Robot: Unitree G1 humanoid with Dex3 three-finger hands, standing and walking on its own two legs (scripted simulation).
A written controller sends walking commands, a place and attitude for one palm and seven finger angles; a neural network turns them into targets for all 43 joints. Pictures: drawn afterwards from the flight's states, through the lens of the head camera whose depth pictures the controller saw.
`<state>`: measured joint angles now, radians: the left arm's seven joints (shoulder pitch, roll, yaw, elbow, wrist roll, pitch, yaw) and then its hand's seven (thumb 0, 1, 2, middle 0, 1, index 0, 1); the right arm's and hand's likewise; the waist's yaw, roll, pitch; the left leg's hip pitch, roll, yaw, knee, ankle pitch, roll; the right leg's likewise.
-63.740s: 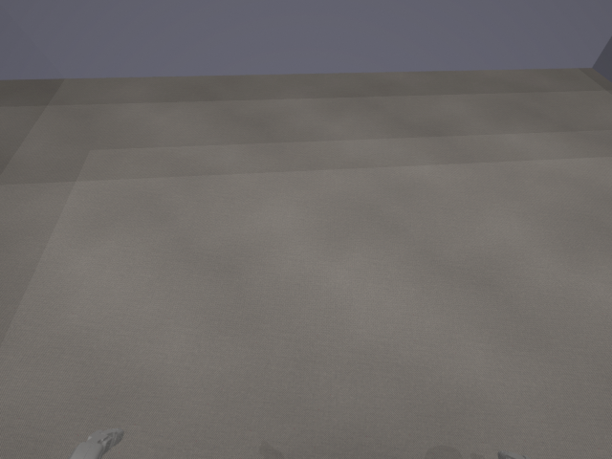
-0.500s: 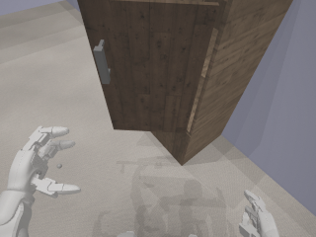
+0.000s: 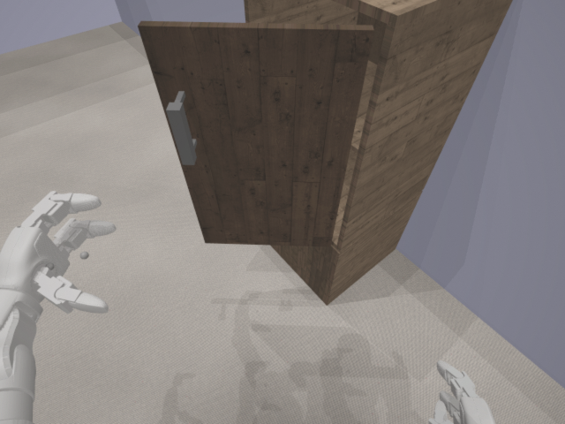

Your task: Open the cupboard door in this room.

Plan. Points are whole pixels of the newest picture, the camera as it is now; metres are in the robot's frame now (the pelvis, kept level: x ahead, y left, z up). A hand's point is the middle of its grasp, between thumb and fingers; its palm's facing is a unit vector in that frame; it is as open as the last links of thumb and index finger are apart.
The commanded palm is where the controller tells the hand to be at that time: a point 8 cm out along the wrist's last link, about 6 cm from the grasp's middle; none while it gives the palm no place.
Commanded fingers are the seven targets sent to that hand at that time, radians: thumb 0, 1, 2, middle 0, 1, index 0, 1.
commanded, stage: raise the hand with hooked fingers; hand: left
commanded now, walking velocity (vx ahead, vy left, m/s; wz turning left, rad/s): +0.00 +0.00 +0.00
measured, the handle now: (185, 128) +0.59 +0.22 +0.08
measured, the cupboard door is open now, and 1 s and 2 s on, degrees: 49 49 49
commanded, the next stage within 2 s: move the hooked fingers beside the handle in 0.40 s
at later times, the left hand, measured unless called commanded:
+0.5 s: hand (83, 266) +0.29 +0.28 +0.09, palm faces +0.06 -1.00 -0.01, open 13.9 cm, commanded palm +0.26 +0.32 +0.09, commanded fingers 0.00 -0.50 0.30 -0.30 -1.20 -0.30 -1.20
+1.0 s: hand (111, 219) +0.36 +0.27 +0.09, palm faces +0.04 -1.00 -0.01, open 13.9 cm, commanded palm +0.33 +0.32 +0.09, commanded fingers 0.00 -0.50 0.30 -0.30 -1.20 -0.30 -1.20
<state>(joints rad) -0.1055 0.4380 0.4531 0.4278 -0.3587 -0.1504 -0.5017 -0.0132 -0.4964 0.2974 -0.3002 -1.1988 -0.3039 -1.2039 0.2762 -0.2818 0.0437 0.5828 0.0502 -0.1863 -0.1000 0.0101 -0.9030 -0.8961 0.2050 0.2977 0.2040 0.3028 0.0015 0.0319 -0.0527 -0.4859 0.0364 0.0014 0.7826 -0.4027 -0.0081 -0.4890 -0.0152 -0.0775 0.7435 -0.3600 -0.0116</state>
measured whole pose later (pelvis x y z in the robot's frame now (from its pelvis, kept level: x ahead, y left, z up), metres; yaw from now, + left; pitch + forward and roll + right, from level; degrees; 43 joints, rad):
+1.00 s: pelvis -0.01 +0.00 +0.00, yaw -1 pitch +8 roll -1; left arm -0.36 0.46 0.46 0.68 -0.28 -0.22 -0.46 -0.01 -0.50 0.30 -0.30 -1.20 -0.30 -1.20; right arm 0.32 -0.28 0.04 0.59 0.03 -0.14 -0.09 0.01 -0.90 -0.90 0.20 0.30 0.20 0.30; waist -0.03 0.02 -0.05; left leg -0.54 0.04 0.02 0.79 -0.39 0.00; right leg -0.56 -0.01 -0.05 0.76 -0.34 -0.01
